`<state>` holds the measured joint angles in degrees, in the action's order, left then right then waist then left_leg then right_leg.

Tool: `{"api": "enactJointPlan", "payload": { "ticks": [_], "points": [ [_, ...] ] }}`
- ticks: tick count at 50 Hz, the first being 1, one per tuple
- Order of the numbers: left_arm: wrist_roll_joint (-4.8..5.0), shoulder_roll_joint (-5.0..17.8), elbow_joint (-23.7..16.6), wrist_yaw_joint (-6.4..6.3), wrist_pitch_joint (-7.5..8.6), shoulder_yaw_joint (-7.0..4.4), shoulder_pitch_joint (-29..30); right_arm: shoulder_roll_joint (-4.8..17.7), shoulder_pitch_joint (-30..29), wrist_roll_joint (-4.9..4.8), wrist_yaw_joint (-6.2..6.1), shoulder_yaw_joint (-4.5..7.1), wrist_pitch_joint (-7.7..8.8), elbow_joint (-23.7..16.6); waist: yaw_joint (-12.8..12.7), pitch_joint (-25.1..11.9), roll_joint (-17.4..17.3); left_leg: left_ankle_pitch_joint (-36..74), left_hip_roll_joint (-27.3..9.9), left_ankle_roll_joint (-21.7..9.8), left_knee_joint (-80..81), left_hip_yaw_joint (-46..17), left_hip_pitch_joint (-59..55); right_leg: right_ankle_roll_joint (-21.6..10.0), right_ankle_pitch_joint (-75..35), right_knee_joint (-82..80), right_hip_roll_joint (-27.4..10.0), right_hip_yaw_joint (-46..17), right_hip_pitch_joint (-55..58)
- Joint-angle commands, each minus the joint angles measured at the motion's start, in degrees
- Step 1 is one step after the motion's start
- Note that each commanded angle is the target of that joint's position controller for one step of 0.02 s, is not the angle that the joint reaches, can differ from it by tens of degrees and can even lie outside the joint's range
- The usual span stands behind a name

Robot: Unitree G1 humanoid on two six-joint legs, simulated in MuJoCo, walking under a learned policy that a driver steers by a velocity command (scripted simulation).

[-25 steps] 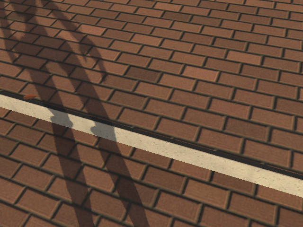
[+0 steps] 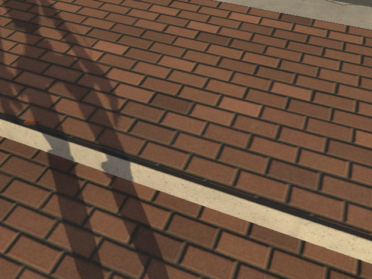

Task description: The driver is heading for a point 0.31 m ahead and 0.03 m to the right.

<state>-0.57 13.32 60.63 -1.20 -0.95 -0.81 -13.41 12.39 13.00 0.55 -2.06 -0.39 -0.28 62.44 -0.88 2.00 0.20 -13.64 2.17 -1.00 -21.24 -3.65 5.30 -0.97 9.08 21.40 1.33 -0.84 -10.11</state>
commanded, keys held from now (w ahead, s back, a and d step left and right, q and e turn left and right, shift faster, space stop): no key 1.00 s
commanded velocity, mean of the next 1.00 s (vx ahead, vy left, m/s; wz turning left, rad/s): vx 0.00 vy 0.00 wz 0.00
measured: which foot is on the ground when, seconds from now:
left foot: down 0.00-1.00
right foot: down 0.00-1.00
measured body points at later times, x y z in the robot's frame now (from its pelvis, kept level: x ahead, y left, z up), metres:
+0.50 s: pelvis +0.00 +0.00 +0.00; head +0.01 +0.00 +0.45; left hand +0.00 +0.23 -0.16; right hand -0.01 -0.23 -0.16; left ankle -0.02 +0.11 -0.75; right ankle +0.03 -0.11 -0.75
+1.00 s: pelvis +0.01 +0.00 +0.00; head +0.02 +0.00 +0.45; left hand +0.00 +0.23 -0.16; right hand -0.01 -0.22 -0.16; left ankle -0.02 +0.11 -0.75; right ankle +0.03 -0.11 -0.75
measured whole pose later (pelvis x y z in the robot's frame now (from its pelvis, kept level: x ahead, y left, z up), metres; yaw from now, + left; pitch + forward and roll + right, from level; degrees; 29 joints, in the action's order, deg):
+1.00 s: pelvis +0.01 +0.00 +0.00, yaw +0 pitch -1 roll +0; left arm -0.5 8.6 66.5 -2.4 -0.2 0.0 -16.0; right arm 8.1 18.1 0.6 -2.8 -0.8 0.5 66.2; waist -0.4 1.7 0.0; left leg -15.6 2.1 -1.2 -22.7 -3.3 5.8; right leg -0.7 11.3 23.4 1.3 -1.2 -11.0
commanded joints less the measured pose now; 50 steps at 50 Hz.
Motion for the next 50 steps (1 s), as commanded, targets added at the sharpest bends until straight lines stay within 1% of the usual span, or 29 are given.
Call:
{"api": "enactJointPlan", "payload": {
  "ticks": [1, 10, 20, 33, 50],
  "points": [
    [0.02, 5.1, -0.4, -0.22, 0.53, -0.61, -0.8, 5.9, 1.7, 0.0, -0.18, 0.78, 0.48, -0.4, 0.2, 1.6, -0.4, 1.7, -6.1, -2.1, 5.4, -5.6, 6.1, -1.1, -0.1, -3.4, -5.4, -5.9, 1.6],
    [0.04, 3.6, 2.4, -0.53, 0.64, -0.01, -2.7, 4.1, 3.9, -0.01, -0.29, 0.28, 0.62, 1.7, 0.2, 1.7, -0.5, 2.7, -5.8, -2.1, 4.8, -5.0, 6.4, -1.1, -0.5, -2.9, -5.5, -5.8, 1.0],
    [0.05, 2.1, 4.0, -0.83, 0.77, 0.3, -4.0, 2.5, 6.2, 0.0, -0.48, 0.06, 0.74, 2.9, 0.3, 1.9, -0.4, 4.3, -5.6, -2.1, 4.0, -4.6, 6.4, -1.2, -1.7, -2.2, -5.6, -5.6, 0.7],
    [0.08, 0.8, 5.0, -1.15, 0.84, 0.31, -5.2, 1.1, 8.2, 0.04, -0.73, 0.09, 0.86, 3.5, 0.4, 2.0, -0.3, 5.8, -5.7, -2.0, 3.2, -4.2, 6.0, -1.3, -3.4, -1.6, -5.5, -5.5, 0.8],
    [0.09, -0.3, 5.5, -1.37, 0.89, 0.18, -6.4, -0.1, 9.8, 0.06, -0.91, 0.24, 0.97, 3.6, 0.5, 2.4, -0.4, 6.9, -5.8, -1.9, 2.8, -3.9, 5.6, -1.3, -4.6, -1.2, -5.5, -5.3, 1.0]
  ]
}}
